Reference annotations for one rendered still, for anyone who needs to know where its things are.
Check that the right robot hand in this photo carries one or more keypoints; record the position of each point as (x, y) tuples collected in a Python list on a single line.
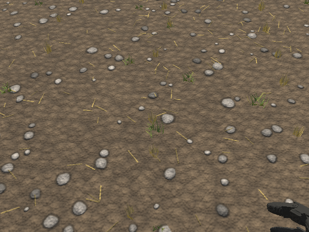
[(295, 211)]

